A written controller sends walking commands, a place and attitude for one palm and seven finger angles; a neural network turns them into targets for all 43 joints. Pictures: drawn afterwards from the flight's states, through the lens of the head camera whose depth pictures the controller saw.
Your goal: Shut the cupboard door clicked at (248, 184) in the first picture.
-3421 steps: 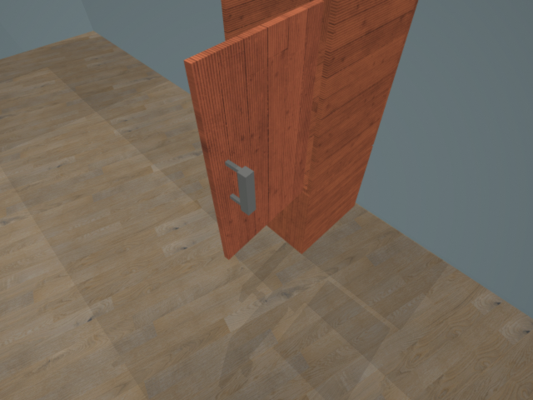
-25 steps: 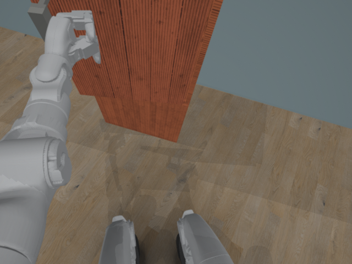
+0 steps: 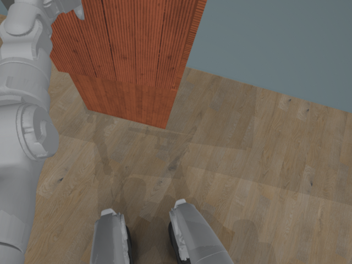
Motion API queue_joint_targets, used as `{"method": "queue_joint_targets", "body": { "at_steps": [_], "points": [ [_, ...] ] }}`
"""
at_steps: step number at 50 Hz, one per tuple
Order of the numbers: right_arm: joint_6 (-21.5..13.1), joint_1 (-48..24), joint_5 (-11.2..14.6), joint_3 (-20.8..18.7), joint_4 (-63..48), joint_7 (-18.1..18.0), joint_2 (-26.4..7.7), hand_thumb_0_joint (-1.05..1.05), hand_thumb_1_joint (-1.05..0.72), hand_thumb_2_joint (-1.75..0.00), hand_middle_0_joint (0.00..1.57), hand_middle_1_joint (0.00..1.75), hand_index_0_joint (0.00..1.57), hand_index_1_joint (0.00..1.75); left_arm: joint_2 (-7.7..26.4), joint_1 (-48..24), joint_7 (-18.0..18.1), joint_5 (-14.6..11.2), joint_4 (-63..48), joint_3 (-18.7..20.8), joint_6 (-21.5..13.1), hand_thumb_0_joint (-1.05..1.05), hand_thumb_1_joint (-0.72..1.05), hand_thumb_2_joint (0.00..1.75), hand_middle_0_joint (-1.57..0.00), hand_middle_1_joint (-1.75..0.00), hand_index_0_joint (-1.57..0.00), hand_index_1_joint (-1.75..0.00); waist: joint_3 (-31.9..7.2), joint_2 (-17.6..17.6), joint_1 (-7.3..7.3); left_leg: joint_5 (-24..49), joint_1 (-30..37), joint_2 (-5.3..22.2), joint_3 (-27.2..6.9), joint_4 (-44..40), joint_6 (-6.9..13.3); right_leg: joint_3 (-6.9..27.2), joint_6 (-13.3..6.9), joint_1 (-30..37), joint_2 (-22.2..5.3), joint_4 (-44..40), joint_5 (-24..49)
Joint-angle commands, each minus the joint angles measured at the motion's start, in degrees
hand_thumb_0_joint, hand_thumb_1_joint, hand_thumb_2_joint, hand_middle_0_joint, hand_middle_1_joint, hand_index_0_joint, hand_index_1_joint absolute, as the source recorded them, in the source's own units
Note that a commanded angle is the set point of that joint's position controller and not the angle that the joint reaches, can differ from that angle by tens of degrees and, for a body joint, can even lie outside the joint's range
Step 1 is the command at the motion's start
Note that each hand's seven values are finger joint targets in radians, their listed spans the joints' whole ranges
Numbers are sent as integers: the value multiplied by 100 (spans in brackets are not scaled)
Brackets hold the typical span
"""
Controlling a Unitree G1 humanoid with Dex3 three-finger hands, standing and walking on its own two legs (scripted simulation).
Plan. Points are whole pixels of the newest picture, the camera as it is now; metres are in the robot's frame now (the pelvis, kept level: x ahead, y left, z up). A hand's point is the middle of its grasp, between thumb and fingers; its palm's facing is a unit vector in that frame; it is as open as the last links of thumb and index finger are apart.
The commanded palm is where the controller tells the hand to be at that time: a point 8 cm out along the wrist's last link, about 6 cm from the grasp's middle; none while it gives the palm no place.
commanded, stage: pull the fist back off the door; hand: left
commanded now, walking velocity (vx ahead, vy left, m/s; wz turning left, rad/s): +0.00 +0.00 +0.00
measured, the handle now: out of the picture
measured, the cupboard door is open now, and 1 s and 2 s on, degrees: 7 6 6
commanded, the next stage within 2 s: draw the hand back to the body in 0.82 s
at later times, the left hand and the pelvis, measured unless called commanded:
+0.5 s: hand (80, 8) +0.57 +0.08 +0.13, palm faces +0.12 -0.99 -0.03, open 3.1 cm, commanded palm +0.53 +0.13 +0.11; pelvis +0.03 -0.01 +0.04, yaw +2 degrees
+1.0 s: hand (85, 39) +0.52 +0.08 +0.11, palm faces +0.10 -0.99 -0.01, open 3.1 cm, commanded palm +0.47 +0.14 +0.12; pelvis +0.02 -0.01 +0.05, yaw +3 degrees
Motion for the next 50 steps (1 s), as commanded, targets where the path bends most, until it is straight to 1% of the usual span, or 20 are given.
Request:
{"method": "queue_joint_targets", "body": {
  "at_steps": [1,3,5,7,10,14,17,22,23,25,26,29,32,34,35,38,39,43,47,50],
  "points": [
    [-90,1479,-237,-364,-136,155,-1012,0,-90,-90,20,30,20,30,114,-2606,1813,-234,-1145,567,-228,0,90,90,-130,-150,-130,-150,-3502,901,-161,1870,3670,-7,-420,-750,123,-132,-83,528,43,-1078,1381],
    [-64,1550,-376,-416,-135,330,-973,0,-90,-90,20,30,20,30,-14,-2566,2541,310,-1543,376,-469,0,90,90,-130,-150,-130,-150,-3643,1115,-130,2111,3877,-34,-361,-764,95,-124,-74,542,36,-1097,1495],
    [-14,1562,-448,-499,-93,477,-999,0,-90,-90,20,30,20,30,25,-2605,2771,884,-1921,60,-818,0,90,90,-130,-150,-130,-150,-3885,1314,-164,2377,4215,-18,-379,-723,57,-113,-107,463,22,-1046,1607],
    [63,1536,-429,-570,-100,550,-1017,0,-90,-90,20,30,20,30,-48,-2686,2722,1054,-2271,-212,-1072,0,90,90,-130,-150,-130,-150,-4028,1369,-192,2382,4486,-44,-347,-826,46,-63,-142,704,23,-1172,1708],
    [158,1456,-297,-622,-133,503,-1037,0,-90,-90,20,30,20,30,-162,-2443,2352,640,-2336,-190,-1137,0,90,90,-130,-150,-130,-150,-4269,1188,-90,2409,4705,-107,-305,-1058,35,-23,-159,1376,49,-1375,1993],
    [219,1415,-205,-551,-158,392,-1017,0,-90,-90,20,30,20,30,-44,-1859,2195,249,-1798,183,-932,0,90,90,-130,-150,-130,-150,-3650,607,28,1935,4128,-183,-122,-1318,115,38,-99,1905,49,-1640,1972],
    [207,1304,-224,-509,-224,395,-928,0,-90,-90,20,30,20,30,-210,-1289,2305,190,-1622,245,-1130,0,90,90,-130,-150,-130,-150,-3098,214,115,1845,3734,-219,4,-1393,142,68,-65,2076,33,-1730,2048],
    [206,1181,-237,-580,-293,464,-863,0,-90,-90,20,30,20,30,-577,-181,2258,237,-1700,99,-1672,0,90,90,-130,-150,-130,-150,-2907,-144,324,2085,3531,-295,211,-1419,150,190,-57,2558,-4,-1721,2705],
    [229,1139,-214,-593,-316,473,-861,0,-90,-90,20,30,20,30,-622,214,2202,248,-1579,82,-1679,0,90,90,-130,-150,-130,-150,-2816,-257,415,2002,3421,-313,252,-1469,142,205,-67,2719,-8,-1745,2733],
    [276,1076,-163,-620,-351,467,-859,0,-90,-90,20,30,20,30,-938,487,2068,199,-1596,-171,-1676,0,90,90,-130,-150,-130,-150,-2766,-247,416,2052,3506,-334,309,-1506,147,227,-64,2747,-31,-1776,2895],
    [314,1058,-133,-638,-342,445,-879,0,-90,-90,20,30,20,30,-856,521,2017,191,-1554,-135,-1629,0,90,90,-130,-150,-130,-150,-2645,-395,405,1961,3447,-327,316,-1525,150,237,-56,2787,-42,-1815,2857],
    [352,944,-86,-698,-410,386,-841,0,-90,-90,20,30,20,30,-1246,167,1927,-49,-2250,-407,-1720,0,90,90,-130,-150,-130,-150,-2833,-219,373,1975,3839,-351,311,-1575,148,248,-51,2769,-60,-1874,2851],
    [333,733,-70,-710,-377,311,-823,0,-90,-90,20,30,20,30,-1224,-218,1954,-265,-2913,-383,-2015,0,90,90,-130,-150,-130,-150,-3166,22,413,2084,4190,-349,261,-1536,121,267,-40,2758,-77,-1843,2848],
    [279,629,-82,-733,-373,282,-774,0,-90,-90,20,30,20,30,-1448,-452,1973,-248,-3580,-660,-2301,0,90,90,-130,-150,-130,-150,-3530,324,424,2336,4653,-347,219,-1468,109,251,-61,2640,-81,-1742,2947],
    [274,609,-94,-755,-277,266,-787,0,-90,-90,20,30,20,30,-1340,-296,1993,-183,-3490,-601,-2373,0,90,90,-130,-150,-130,-150,-3643,365,464,2463,4804,-324,177,-1459,81,226,-67,2612,-88,-1698,2982],
    [320,523,-97,-745,-209,257,-785,0,-90,-90,20,30,20,30,-1430,184,2037,12,-3067,-762,-2334,0,90,90,-130,-150,-130,-150,-3338,240,489,2358,4738,-316,159,-1486,69,186,-66,2446,-88,-1709,2821],
    [339,553,-105,-737,-187,242,-797,0,-90,-90,20,30,20,30,-1502,71,2048,47,-2982,-863,-2270,0,90,90,-130,-150,-130,-150,-3243,159,379,2350,4722,-309,141,-1495,89,168,-57,2358,-94,-1702,2802],
    [484,446,-37,-669,-257,192,-821,0,-90,-90,20,30,20,30,-1373,429,2171,57,-1799,-647,-1693,0,90,90,-130,-150,-130,-150,-2435,-463,369,1565,3892,-369,202,-1671,122,193,-15,2474,-102,-1943,2266],
    [456,314,-55,-604,-380,153,-818,0,-90,-90,20,30,20,30,-1285,175,2220,-173,-1865,-390,-1665,0,90,90,-130,-150,-130,-150,-2631,-414,420,1576,3800,-376,209,-1653,125,218,-24,2531,-112,-1903,2225],
    [435,226,-39,-610,-639,155,-815,0,-90,-90,20,30,20,30,-640,796,2105,-248,-2825,147,-2051,0,90,90,-130,-150,-130,-150,-3525,-141,961,2110,4368,-375,264,-1829,78,274,-84,3256,-110,-1817,2731]
  ]
}}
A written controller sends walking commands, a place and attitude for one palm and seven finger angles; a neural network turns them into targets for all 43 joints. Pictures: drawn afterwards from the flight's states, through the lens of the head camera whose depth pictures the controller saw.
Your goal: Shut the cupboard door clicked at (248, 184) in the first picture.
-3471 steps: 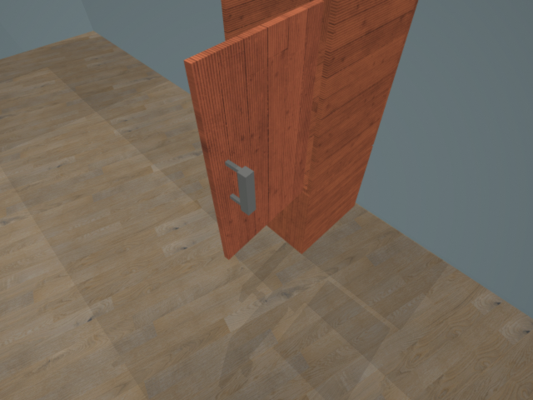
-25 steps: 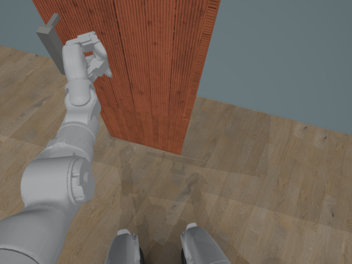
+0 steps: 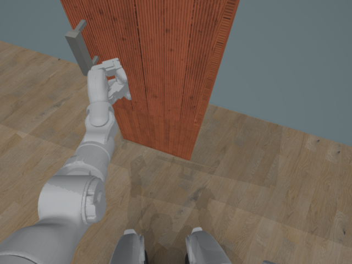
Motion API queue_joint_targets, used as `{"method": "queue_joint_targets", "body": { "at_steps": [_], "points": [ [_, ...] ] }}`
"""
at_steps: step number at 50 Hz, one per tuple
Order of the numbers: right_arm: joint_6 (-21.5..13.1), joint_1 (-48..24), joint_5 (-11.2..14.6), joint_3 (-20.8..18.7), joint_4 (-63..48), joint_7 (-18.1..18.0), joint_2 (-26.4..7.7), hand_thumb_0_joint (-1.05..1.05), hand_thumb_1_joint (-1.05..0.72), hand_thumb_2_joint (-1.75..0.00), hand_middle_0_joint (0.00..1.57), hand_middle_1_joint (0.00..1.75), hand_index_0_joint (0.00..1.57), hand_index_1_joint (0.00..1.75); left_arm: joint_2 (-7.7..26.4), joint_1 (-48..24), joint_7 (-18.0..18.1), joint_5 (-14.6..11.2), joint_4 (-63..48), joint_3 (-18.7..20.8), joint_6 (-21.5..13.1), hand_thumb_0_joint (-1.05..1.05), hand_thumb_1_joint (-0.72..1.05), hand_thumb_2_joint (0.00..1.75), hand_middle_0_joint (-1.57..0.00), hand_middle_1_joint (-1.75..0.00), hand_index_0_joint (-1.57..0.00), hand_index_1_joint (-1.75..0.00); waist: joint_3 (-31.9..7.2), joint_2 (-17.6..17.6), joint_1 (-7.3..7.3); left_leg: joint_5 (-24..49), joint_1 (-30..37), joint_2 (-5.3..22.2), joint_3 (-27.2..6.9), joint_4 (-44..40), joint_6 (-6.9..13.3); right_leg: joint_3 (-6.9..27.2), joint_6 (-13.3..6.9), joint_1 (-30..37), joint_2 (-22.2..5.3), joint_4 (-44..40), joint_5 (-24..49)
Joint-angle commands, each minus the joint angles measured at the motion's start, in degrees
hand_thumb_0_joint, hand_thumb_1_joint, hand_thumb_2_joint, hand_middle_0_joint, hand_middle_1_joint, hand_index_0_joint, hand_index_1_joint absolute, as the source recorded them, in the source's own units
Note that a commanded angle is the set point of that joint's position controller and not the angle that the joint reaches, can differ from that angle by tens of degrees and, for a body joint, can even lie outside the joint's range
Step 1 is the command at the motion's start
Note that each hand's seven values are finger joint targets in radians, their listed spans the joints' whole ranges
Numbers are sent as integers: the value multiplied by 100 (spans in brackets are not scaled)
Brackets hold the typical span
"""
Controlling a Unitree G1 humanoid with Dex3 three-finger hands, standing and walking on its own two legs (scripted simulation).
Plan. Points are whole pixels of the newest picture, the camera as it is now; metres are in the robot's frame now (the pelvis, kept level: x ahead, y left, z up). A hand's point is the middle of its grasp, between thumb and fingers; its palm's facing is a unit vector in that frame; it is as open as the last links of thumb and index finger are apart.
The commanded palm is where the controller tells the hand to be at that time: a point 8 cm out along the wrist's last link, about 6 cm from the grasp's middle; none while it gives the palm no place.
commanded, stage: draw the hand back to the body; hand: left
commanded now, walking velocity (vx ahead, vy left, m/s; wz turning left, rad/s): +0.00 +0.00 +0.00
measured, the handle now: (85, 49) +0.64 +0.17 +0.06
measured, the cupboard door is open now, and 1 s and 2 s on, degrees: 6 6 6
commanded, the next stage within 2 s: step back with the hand held close in 1.52 s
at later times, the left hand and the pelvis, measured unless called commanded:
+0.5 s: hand (63, 123) +0.36 +0.15 +0.15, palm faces +0.00 -1.00 -0.08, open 3.1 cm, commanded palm +0.32 +0.21 +0.17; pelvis +0.01 +0.01 +0.07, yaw +0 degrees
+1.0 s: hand out of the picture +0.26 +0.25 +0.23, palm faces +0.36 -0.87 -0.35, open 5.0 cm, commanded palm +0.20 +0.30 +0.26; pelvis +0.04 +0.01 +0.10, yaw +1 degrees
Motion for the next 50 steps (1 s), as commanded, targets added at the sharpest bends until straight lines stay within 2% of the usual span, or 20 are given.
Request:
{"method": "queue_joint_targets", "body": {
  "at_steps": [1,2,3,4,6,8,10,13,14,17,19,22,23,27,31,36,38,43,44,50],
  "points": [
    [-66,871,-10,-312,-542,-56,-882,0,-90,-90,20,30,20,30,1444,-1655,-135,-116,-2374,502,-818,0,90,90,-130,-150,-130,-150,-3623,214,419,2228,2780,-201,62,-685,142,75,-41,1786,81,-929,2984],
    [-66,841,21,-312,-618,-33,-841,0,-90,-90,20,30,20,30,1280,-1312,-218,-107,-2734,328,-849,0,90,90,-130,-150,-130,-150,-3734,262,481,2382,2965,-205,95,-744,136,60,-41,1953,95,-972,3155],
    [-54,825,62,-327,-669,-25,-840,0,-90,-90,20,30,20,30,1348,-910,-288,-74,-3028,324,-826,0,90,90,-130,-150,-130,-150,-3742,256,577,2477,3101,-186,119,-820,125,49,-51,2086,103,-1030,3256],
    [-36,844,97,-331,-740,-23,-830,0,-90,-90,20,30,20,30,1156,-394,-377,-111,-3139,167,-712,0,90,90,-130,-150,-130,-150,-3644,136,580,2608,3200,-194,147,-910,146,38,-46,2245,124,-1124,3436],
    [18,786,240,-333,-869,-60,-822,0,-90,-90,20,30,20,30,954,428,-549,-256,-3497,-60,-324,0,90,90,-130,-150,-130,-150,-3080,-326,584,2325,3113,-189,231,-1238,189,22,8,2606,165,-1508,3482],
    [16,742,379,-338,-940,-156,-842,0,-90,-90,20,30,20,30,790,722,-725,-556,-3832,-213,109,0,90,90,-130,-150,-130,-150,-2453,-831,489,1871,2942,-216,293,-1538,252,55,79,2952,172,-1937,3387],
    [-60,601,497,-317,-972,-288,-831,0,-90,-90,20,30,20,30,685,856,-868,-852,-4296,-297,361,0,90,90,-130,-150,-130,-150,-2094,-893,490,1696,3135,-213,311,-1781,264,73,107,3074,159,-2244,3223],
    [-249,378,546,-265,-882,-420,-795,0,-90,-90,20,30,20,30,523,798,-987,-1009,-4754,-556,384,0,90,90,-130,-150,-130,-150,-1395,-752,420,1303,3432,-198,236,-2045,273,25,105,2820,152,-2576,2517],
    [-316,311,556,-232,-877,-460,-778,0,-90,-90,20,30,20,30,514,705,-1019,-998,-4996,-676,318,0,90,90,-130,-150,-130,-150,-1181,-476,399,1221,3580,-195,234,-2112,282,30,86,2703,136,-2650,2310],
    [-462,111,538,-198,-812,-469,-759,0,-90,-90,20,30,20,30,556,1231,-1135,-858,-5101,-794,217,0,90,90,-130,-150,-130,-150,-1039,68,530,1192,4020,-165,100,-2320,224,-78,-9,2511,128,-2637,1993],
    [-525,-12,577,-186,-914,-452,-766,0,-90,-90,20,30,20,30,573,1874,-1246,-869,-5188,-819,334,0,90,90,-124,-144,-124,-144,-997,334,687,1187,4206,-172,80,-2465,189,-123,-57,2625,126,-2683,1876],
    [-577,-349,630,-140,-1132,-460,-760,0,-90,-90,20,30,20,30,822,2702,-1371,-1083,-5608,-504,675,0,90,90,-116,-135,-116,-135,-1122,68,946,1282,4288,-172,104,-2696,180,-134,-57,3099,88,-2789,2010],
    [-347,-557,651,-164,-1275,-581,-613,0,-90,-90,20,30,20,30,1077,2943,-1090,-547,-6079,-835,883,0,90,90,-113,-132,-113,-132,-1152,37,963,1390,4643,-230,143,-2976,177,122,-105,3429,-29,-3108,2117],
    [-186,-972,655,-48,-1516,-824,-567,0,-90,-90,20,30,20,30,1295,3512,-719,-511,-7016,-558,1388,0,90,90,-102,-120,-102,-120,-641,-452,983,1453,4770,-198,162,-3331,237,75,-36,3836,-81,-3517,2188],
    [-232,-1199,650,57,-1487,-955,-517,0,-90,-90,20,30,20,30,1302,3731,-552,-454,-7490,-537,1696,0,90,90,-92,-108,-92,-108,-126,-259,986,1486,5178,-164,105,-3715,225,14,-57,4022,-83,-3869,2093],
    [-433,-1279,593,150,-1410,-961,-485,0,-90,-90,20,30,20,30,1212,4539,-465,-410,-8190,-543,1949,0,90,90,-78,-93,-78,-93,-49,101,1049,1854,5785,-130,45,-4075,180,-74,-79,4405,-94,-4178,2361],
    [-515,-1310,555,172,-1391,-934,-485,0,-90,-90,20,30,20,30,1227,4977,-437,-406,-8483,-471,2016,0,90,90,-72,-87,-72,-87,-59,8,1095,2086,5922,-125,45,-4166,179,-102,-72,4595,-93,-4258,2597],
    [-650,-1387,495,191,-1314,-872,-481,0,-90,-90,20,30,20,30,1487,5897,-404,-413,-9112,14,2091,0,90,90,-58,-72,-58,-72,100,-175,1219,2458,5998,-94,52,-4380,148,-159,-46,4920,-110,-4419,2866],
    [-678,-1410,483,171,-1288,-874,-506,0,-90,-90,20,30,20,30,1677,6076,-390,-408,-9196,225,2099,0,90,90,-56,-69,-56,-69,126,-161,1265,2549,6016,-91,82,-4387,162,-133,-42,4985,-117,-4486,2951],
    [-824,-1469,445,163,-1198,-857,-426,0,-90,-90,20,30,20,30,1970,6747,-328,-435,-9907,871,2060,0,90,90,-39,-51,-39,-51,187,18,1358,2732,6038,-129,144,-4430,161,-130,-15,5190,-169,-4575,3124]
  ]
}}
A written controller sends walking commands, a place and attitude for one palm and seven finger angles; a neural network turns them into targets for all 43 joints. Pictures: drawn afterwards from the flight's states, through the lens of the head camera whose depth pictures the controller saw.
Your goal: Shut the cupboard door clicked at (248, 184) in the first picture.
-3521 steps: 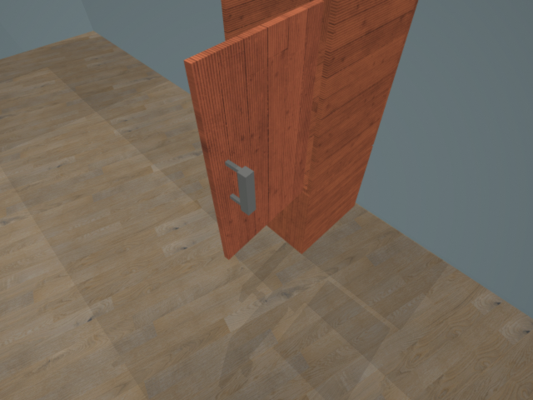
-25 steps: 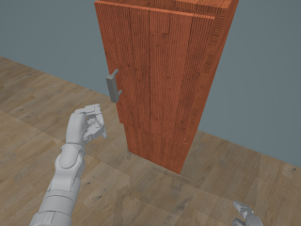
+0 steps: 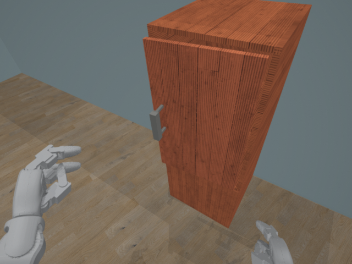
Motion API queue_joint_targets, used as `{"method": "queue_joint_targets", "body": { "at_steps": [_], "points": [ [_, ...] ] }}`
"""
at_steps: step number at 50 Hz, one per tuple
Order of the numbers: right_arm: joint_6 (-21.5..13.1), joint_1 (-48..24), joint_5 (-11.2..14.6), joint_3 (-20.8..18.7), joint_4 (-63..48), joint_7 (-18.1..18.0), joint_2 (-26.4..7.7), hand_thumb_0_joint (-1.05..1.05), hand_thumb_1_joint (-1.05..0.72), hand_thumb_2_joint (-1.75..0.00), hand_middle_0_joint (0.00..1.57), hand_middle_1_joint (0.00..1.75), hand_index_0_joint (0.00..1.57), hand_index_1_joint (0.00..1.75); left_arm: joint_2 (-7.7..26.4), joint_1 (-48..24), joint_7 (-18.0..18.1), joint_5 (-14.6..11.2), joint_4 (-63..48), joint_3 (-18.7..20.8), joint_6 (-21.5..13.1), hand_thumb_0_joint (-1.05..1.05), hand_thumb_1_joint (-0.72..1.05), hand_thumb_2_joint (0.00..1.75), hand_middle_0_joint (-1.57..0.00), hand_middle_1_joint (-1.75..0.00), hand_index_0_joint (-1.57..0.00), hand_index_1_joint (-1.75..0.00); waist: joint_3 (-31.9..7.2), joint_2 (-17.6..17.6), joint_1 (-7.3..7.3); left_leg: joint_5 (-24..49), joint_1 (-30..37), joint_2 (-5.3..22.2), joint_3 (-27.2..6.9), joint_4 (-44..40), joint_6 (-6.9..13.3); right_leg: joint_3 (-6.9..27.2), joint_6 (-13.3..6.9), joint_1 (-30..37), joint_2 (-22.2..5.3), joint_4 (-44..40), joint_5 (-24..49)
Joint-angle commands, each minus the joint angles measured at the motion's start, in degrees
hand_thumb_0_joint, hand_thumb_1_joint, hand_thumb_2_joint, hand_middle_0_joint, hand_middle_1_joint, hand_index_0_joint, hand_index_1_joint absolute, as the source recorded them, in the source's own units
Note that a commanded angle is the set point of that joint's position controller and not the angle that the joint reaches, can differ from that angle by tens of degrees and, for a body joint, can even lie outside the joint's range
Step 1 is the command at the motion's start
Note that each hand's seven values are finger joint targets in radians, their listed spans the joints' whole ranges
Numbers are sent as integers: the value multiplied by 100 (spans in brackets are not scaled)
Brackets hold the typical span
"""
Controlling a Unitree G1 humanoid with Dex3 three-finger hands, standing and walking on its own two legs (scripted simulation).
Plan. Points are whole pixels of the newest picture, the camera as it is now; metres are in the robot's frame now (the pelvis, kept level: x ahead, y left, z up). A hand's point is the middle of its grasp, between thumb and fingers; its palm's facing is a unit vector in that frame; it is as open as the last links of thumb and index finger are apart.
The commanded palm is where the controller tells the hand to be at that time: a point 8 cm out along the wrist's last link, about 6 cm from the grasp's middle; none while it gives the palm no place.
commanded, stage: draw the hand back to the body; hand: left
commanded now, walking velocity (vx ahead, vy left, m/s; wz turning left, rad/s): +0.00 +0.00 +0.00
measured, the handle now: (159, 122) +0.61 +0.14 -0.05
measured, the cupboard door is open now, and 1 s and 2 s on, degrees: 6 6 6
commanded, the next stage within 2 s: step back with the hand held close in 0.52 s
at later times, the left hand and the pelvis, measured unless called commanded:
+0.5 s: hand (46, 193) +0.19 +0.25 +0.16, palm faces +0.45 -0.80 -0.39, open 7.4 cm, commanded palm +0.14 +0.29 +0.18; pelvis +0.00 -0.01 +0.00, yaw +0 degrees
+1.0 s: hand (28, 191) +0.19 +0.28 +0.16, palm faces +0.36 -0.77 -0.52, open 7.4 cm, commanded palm +0.12 +0.32 +0.18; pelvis -0.02 +0.02 +0.00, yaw -1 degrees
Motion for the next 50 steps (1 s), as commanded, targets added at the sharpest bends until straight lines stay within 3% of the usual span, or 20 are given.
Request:
{"method": "queue_joint_targets", "body": {
  "at_steps": [1,2,7,9,11,14,15,20,23,28,29,32,33,34,35,36,41,44,45,50],
  "points": [
    [-426,-776,-60,-258,-867,-36,-549,0,-90,-90,20,30,20,30,1301,-458,126,-23,-1802,1156,-425,0,90,90,-36,-48,-36,-48,-604,-32,34,1522,675,126,-5,-362,35,-257,-145,-201,93,-362,1743],
    [-452,-792,-54,-269,-858,-31,-546,0,-90,-90,20,30,20,30,1296,-323,130,-28,-1883,1211,-426,0,90,90,-34,-45,-34,-45,-563,108,44,1556,699,120,22,-352,39,-247,-141,-224,93,-385,1757],
    [-581,-757,-56,-341,-790,-12,-566,0,-90,-90,20,30,20,30,1465,330,159,-70,-2160,1655,-473,0,90,90,-20,-30,-20,-30,-490,-65,90,1620,677,127,54,-310,56,-245,-110,-206,81,-415,1857],
    [-612,-736,-56,-374,-729,-20,-612,0,-90,-90,20,30,20,30,1080,361,107,-59,-1754,1300,-406,0,90,90,-20,-30,-20,-30,-70,-271,0,1421,648,146,76,-327,85,-232,-70,-503,98,-561,1675],
    [-585,-684,-46,-375,-692,-32,-647,0,-90,-90,20,30,20,30,998,107,119,-47,-1587,1169,-360,0,90,90,-20,-30,-20,-30,146,-368,-65,1152,557,147,38,-406,86,-252,-61,-604,79,-551,1360],
    [-607,-694,-77,-431,-668,-88,-715,0,-90,-90,20,30,20,30,1185,-65,150,-17,-1591,1289,-392,0,90,90,-20,-30,-20,-30,-56,-525,-19,1102,670,126,41,-390,144,-198,-53,-561,76,-598,1307],
    [-616,-710,-72,-428,-698,-97,-697,0,-90,-90,20,30,20,30,1235,-145,161,-5,-1763,1308,-422,0,90,90,-20,-30,-20,-30,-320,-391,4,1150,737,109,55,-402,151,-179,-58,-423,36,-527,1351],
    [-740,-807,-102,-371,-689,-120,-597,0,-90,-90,20,30,20,30,1492,-38,215,1,-2220,1531,-519,0,90,90,-20,-30,-20,-30,-634,85,115,1399,788,58,100,-332,143,-138,-80,-137,-8,-467,1726],
    [-781,-823,-98,-343,-642,-100,-551,0,-90,-90,20,30,20,30,1417,101,225,-12,-2098,1535,-524,0,90,90,-20,-30,-20,-30,-251,124,106,1374,678,67,115,-326,107,-162,-90,-290,18,-532,1703],
    [-716,-789,-73,-369,-622,-86,-573,0,-90,-90,20,30,20,30,1253,165,156,-56,-1698,1494,-489,0,90,90,-20,-30,-20,-30,97,-115,69,1206,596,129,126,-414,93,-160,-64,-454,54,-626,1453],
    [-721,-802,-73,-384,-609,-91,-589,0,-90,-90,20,30,20,30,1215,282,126,-80,-1497,1488,-466,0,90,90,-20,-30,-20,-30,259,-320,76,1181,566,143,118,-417,110,-145,-48,-532,69,-728,1450],
    [-674,-800,-64,-407,-660,-89,-609,0,-90,-90,20,30,20,30,1184,140,104,-86,-1633,1415,-492,0,90,90,-20,-30,-20,-30,1,-272,60,1025,662,143,119,-465,119,-129,-39,-451,48,-685,1212],
    [-562,-748,-28,-470,-737,-56,-785,0,-90,-90,20,30,20,30,1724,-284,177,-4,-1885,1869,-735,0,90,90,-20,-30,-20,-30,162,-213,-153,694,306,207,17,-11,212,385,-76,-871,-299,-1060,1327],
    [-520,-782,-44,-457,-668,-66,-719,0,-90,-90,20,30,20,30,1803,-219,203,20,-1768,1949,-836,0,90,90,-20,-30,-20,-30,150,-313,-148,557,223,153,-48,173,189,588,-159,-911,-500,-1150,1444],
    [-472,-818,-79,-458,-604,-55,-712,0,-90,-90,20,30,20,30,1447,138,177,22,-1630,1575,-837,0,90,90,-20,-30,-20,-30,100,-462,-212,583,211,146,-51,283,174,585,-201,-959,-621,-1114,1590],
    [-423,-782,-80,-486,-639,-42,-704,0,-90,-90,20,30,20,30,1438,298,188,42,-1694,1543,-875,0,90,90,-20,-30,-20,-30,-12,-589,-204,640,171,158,-60,315,164,555,-207,-939,-666,-1041,1681],
    [-229,-711,-65,-584,-807,-94,-786,0,-90,-90,20,30,20,30,1587,752,275,5,-2178,1750,-969,0,90,90,-20,-30,-20,-30,-780,-63,-224,2044,438,344,-123,-45,150,94,-88,-469,-370,-310,2516],
    [-108,-714,-72,-611,-922,-145,-836,0,-90,-90,20,30,20,30,1890,811,325,-14,-2458,2049,-954,0,90,90,-20,-30,-20,-30,-1023,37,-196,3071,552,443,-183,-88,130,-51,-34,-293,-186,28,2967],
    [-59,-668,-56,-598,-962,-147,-792,0,-90,-90,20,30,20,30,1769,919,327,-21,-2432,1968,-932,0,90,90,-20,-30,-20,-30,-1070,32,-213,3218,520,489,-205,-113,124,-76,-23,-223,-150,140,2964],
    [16,-618,-37,-626,-1064,-131,-818,0,-90,-90,20,30,20,30,1665,1239,341,-54,-2309,1945,-913,0,90,90,-20,-30,-20,-30,-958,3,-209,2649,85,621,-324,-411,103,-83,12,-216,-52,293,2290]
  ]
}}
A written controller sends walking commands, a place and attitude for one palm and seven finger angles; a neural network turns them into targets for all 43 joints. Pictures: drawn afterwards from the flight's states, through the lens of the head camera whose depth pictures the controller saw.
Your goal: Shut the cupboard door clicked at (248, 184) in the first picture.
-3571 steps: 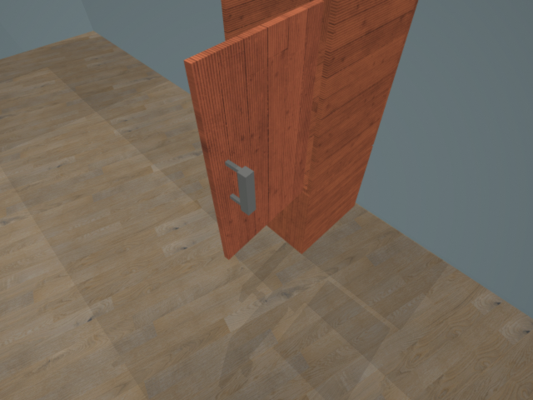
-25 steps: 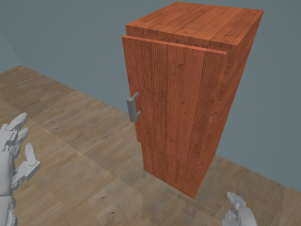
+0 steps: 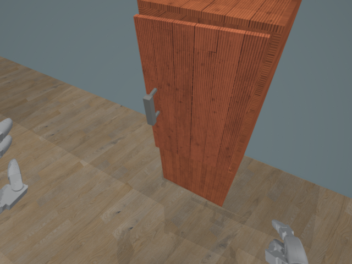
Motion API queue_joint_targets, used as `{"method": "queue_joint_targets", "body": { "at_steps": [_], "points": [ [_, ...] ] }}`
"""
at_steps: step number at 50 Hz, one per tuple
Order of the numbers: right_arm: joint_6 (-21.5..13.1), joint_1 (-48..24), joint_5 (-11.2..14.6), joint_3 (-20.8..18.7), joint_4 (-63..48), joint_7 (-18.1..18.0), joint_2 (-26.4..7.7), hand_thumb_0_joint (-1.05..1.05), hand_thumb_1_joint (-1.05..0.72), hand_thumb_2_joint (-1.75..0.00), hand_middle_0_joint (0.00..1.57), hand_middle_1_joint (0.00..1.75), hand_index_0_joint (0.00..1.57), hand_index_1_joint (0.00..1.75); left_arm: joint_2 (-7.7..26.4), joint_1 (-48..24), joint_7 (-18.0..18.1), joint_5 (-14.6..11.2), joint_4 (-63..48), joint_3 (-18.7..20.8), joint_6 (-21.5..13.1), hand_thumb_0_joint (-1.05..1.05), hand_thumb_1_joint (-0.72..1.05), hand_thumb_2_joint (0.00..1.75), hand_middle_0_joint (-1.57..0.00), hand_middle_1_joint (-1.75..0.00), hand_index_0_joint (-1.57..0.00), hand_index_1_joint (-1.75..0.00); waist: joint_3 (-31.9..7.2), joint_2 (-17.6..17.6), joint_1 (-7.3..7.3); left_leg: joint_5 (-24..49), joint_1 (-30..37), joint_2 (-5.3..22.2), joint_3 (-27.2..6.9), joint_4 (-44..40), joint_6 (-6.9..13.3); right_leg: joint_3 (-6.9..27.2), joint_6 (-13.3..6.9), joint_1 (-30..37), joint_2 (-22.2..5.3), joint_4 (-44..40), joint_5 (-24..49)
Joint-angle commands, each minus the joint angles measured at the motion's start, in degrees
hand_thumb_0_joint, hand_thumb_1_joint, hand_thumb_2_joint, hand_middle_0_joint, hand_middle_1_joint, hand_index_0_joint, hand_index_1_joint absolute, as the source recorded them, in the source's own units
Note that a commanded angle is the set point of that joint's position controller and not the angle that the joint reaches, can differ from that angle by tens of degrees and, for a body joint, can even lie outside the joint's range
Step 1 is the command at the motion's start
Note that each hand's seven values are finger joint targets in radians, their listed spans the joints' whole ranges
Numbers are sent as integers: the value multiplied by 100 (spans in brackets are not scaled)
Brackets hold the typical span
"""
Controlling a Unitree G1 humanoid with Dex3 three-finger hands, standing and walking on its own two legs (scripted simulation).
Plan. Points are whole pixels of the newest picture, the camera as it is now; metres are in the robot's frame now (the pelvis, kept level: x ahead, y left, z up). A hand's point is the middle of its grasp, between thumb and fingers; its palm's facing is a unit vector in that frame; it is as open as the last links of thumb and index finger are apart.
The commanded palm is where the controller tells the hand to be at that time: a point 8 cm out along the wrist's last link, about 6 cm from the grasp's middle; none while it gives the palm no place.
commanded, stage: step back with the hand held close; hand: left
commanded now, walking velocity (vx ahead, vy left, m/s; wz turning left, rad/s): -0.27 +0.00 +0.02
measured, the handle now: (153, 106) +0.63 +0.13 -0.05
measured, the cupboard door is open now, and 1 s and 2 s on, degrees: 6 6 6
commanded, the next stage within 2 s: stop stepping back and stand still in 1.02 s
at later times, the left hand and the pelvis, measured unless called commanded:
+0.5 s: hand out of the picture +0.10 +0.26 +0.17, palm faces +0.50 -0.75 -0.43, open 7.4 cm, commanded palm +0.04 +0.29 +0.18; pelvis -0.08 -0.01 -0.01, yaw +3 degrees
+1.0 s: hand out of the picture +0.03 +0.25 +0.17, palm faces +0.44 -0.80 -0.41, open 7.4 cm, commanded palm -0.02 +0.29 +0.18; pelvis -0.16 -0.01 -0.02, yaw +0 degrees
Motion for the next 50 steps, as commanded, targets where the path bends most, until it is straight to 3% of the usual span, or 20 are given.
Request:
{"method": "queue_joint_targets", "body": {
  "at_steps": [1,9,12,19,24,27,30,32,33,36,39,41,42,44,45,46,47,48,49,50],
  "points": [
    [-251,-517,-21,-196,-1016,-28,-647,0,-90,-90,20,30,20,30,995,108,140,-34,-1076,862,-378,0,90,90,-20,-30,-20,-30,-1139,118,34,2181,388,716,-509,-521,-26,-189,-138,333,43,272,1871],
    [-435,-557,-25,-197,-1013,-44,-736,0,-90,-90,20,30,20,30,1093,-37,186,93,-1116,1026,-616,0,90,90,-20,-30,-20,-30,-685,294,0,-1352,-1590,833,-865,-1198,238,-45,-102,1003,163,535,947],
    [-539,-466,-37,-176,-1000,-45,-695,0,-90,-90,20,30,20,30,941,-155,211,141,-1180,923,-752,0,90,90,-20,-30,-20,-30,-530,280,-32,-2093,-2039,794,-887,-1124,277,53,-119,983,142,494,480],
    [-864,-331,-150,-201,-800,-44,-701,0,-90,-90,20,30,20,30,1038,-608,291,247,-1475,912,-981,0,90,90,-20,-30,-20,-30,-390,234,-78,-2314,-1665,622,-826,-624,175,315,-244,1,39,2,-870],
    [-924,-119,-170,-234,-522,16,-603,0,-90,-90,20,30,20,30,1063,-581,417,190,-1226,830,-1062,0,90,90,-20,-30,-20,-30,-397,-560,-144,-1231,-320,119,-297,992,-157,1025,-630,-1667,-729,-1096,-1484],
    [-865,-151,-136,-201,-468,58,-524,0,-90,-90,20,30,20,30,1018,-658,478,155,-1217,702,-1041,0,90,90,-20,-30,-20,-30,-375,-910,-181,-919,-67,93,-247,1334,-204,887,-710,-2047,-983,-1124,-1396],
    [-872,-190,-108,-183,-548,8,-594,0,-90,-90,20,30,20,30,1138,-561,480,116,-1412,841,-1095,0,90,90,-20,-30,-20,-30,-278,-185,-215,-1466,-366,441,-892,147,-43,274,-405,-1931,-342,-415,-1463],
    [-980,-362,-112,-181,-681,-44,-714,0,-90,-90,20,30,20,30,1139,-363,464,138,-1535,1056,-1156,0,90,90,-20,-30,-20,-30,-464,1248,-123,-3274,-2194,1415,-2201,-1847,385,-178,-109,-109,563,1663,-961],
    [-1009,-424,-145,-229,-701,-50,-700,0,-90,-90,20,30,20,30,1156,-400,437,185,-1538,1179,-1161,0,90,90,-20,-30,-20,-30,-578,1567,-26,-3646,-3030,1846,-2605,-2245,610,-187,-91,686,758,2726,-657],
    [-1119,-379,-196,-351,-602,69,-596,0,-90,-90,20,30,20,30,1291,-268,359,136,-1707,1367,-1289,0,90,90,-20,-30,-20,-30,-998,852,3,-2432,-2118,1757,-2079,-1705,561,-62,-176,262,725,2988,-1112],
    [-1228,-411,-148,-356,-533,159,-528,0,-90,-90,20,30,20,30,1154,488,341,-35,-1476,1321,-1184,0,90,90,-20,-30,-20,-30,-1095,1194,15,-1879,-1219,1442,-1301,-1335,262,-397,-281,112,620,1328,-1298],
    [-1254,-362,-161,-246,-385,183,-456,0,-90,-90,20,30,20,30,1123,352,262,-125,-1726,1142,-1233,0,90,90,-20,-30,-20,-30,-1138,997,-53,-1304,-502,1319,-1042,-1109,-42,-345,-361,-64,429,-79,-1125],
    [-1237,-262,-199,-214,-288,188,-439,0,-90,-90,20,30,20,30,1170,221,238,-115,-1731,1137,-1280,0,90,90,-20,-30,-20,-30,-1065,594,-93,-748,-150,1201,-906,-675,-130,67,-438,-345,117,-719,-837],
    [-1174,-73,-230,-172,-36,162,-277,0,-90,-90,20,30,20,30,1326,-234,272,-5,-1704,1089,-1311,0,90,90,-20,-30,-20,-30,-1194,-551,-192,169,595,702,-171,748,-348,1294,-728,-1092,-1090,-988,1329],
    [-1217,-261,-196,-97,-89,81,-264,0,-90,-90,20,30,20,30,1368,-663,315,19,-1639,981,-1308,0,90,90,-20,-30,-20,-30,-1032,-659,-206,253,764,634,11,924,-363,954,-603,-1224,-1178,-759,2546],
    [-1236,-302,-107,-210,-63,22,-380,0,-90,-90,20,30,20,30,1093,-1014,279,26,-1713,585,-1275,0,90,90,-20,-30,-20,-30,-1223,-1018,-255,954,845,516,-14,797,-291,607,-251,-890,-787,-265,3440],
    [-1212,-376,-104,-248,-179,-40,-451,0,-90,-90,20,30,20,30,1273,-956,278,15,-1646,786,-1179,0,90,90,-20,-30,-20,-30,-1364,-1063,-201,2128,1189,581,36,598,-180,333,53,-859,-481,48,4025],
    [-1142,-365,-121,-237,-210,-75,-464,0,-90,-90,20,30,20,30,1298,-942,260,11,-1591,828,-1082,0,90,90,-20,-30,-20,-30,-1499,-724,-201,3100,1563,665,-10,460,-77,78,222,-913,-203,299,4047],
    [-1115,-475,-134,-228,-217,-89,-495,0,-90,-90,20,30,20,30,1420,-1033,238,8,-1511,914,-1017,0,90,90,-20,-30,-20,-30,-1321,-338,-154,3444,1557,822,-247,200,-16,-13,250,-1004,10,418,3297],
    [-1101,-450,-83,-196,-223,-60,-455,0,-90,-90,20,30,20,30,1129,-1000,177,-23,-1263,727,-1038,0,90,90,-20,-30,-20,-30,-998,-52,-171,3287,1330,1032,-376,-154,-10,-47,184,-891,168,499,2297]
  ]
}}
